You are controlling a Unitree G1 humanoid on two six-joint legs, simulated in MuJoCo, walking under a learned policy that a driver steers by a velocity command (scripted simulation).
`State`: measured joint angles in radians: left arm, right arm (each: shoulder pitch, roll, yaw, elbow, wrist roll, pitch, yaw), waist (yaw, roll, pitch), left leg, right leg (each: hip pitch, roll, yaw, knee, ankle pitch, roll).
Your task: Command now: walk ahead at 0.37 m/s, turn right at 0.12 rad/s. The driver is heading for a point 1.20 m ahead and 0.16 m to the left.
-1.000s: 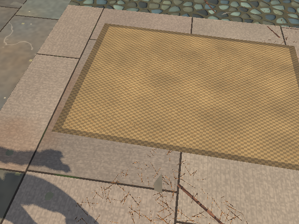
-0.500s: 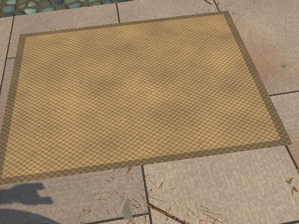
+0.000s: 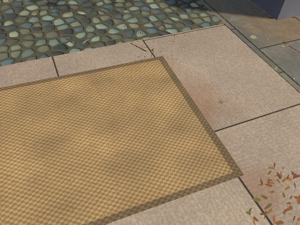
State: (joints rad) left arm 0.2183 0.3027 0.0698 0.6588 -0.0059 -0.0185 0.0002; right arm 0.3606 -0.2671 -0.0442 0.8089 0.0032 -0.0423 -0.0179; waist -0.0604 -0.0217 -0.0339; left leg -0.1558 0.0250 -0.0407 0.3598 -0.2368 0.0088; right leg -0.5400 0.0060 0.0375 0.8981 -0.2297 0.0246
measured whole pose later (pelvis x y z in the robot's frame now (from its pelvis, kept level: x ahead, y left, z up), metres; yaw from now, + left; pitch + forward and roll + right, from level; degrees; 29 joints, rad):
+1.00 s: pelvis +0.49 -0.01 +0.00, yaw +0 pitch +1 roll +2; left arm 0.13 0.29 0.04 0.75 0.00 -0.06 0.00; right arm 0.35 -0.28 -0.05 0.83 0.00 -0.08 0.02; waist -0.07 -0.04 0.02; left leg -0.07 -0.07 0.04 0.23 -0.18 0.06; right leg -0.67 -0.13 0.05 0.74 0.01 0.02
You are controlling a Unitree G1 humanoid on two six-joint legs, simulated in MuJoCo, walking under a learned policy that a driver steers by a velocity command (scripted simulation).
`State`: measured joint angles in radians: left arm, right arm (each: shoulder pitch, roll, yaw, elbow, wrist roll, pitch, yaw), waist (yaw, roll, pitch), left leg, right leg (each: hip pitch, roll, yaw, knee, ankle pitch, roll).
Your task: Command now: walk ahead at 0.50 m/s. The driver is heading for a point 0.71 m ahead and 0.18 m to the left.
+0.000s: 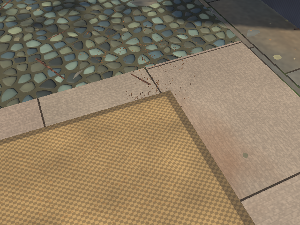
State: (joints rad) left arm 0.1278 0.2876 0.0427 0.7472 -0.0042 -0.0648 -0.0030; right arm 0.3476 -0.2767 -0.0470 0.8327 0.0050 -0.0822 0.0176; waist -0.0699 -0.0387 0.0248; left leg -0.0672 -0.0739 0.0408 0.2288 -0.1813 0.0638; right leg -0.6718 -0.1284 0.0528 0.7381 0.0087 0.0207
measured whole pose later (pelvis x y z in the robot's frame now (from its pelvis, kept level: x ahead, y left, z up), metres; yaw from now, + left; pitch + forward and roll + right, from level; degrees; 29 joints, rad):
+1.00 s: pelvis +0.54 +0.06 +0.00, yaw +27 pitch +1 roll +0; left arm 0.05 0.31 0.06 0.75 0.02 -0.10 0.00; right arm 0.32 -0.27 -0.07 0.72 0.01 -0.04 0.00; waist -0.05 -0.03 0.06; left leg -0.16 -0.11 -0.08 0.34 -0.19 0.10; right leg -0.65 -0.10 0.09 0.79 -0.10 0.06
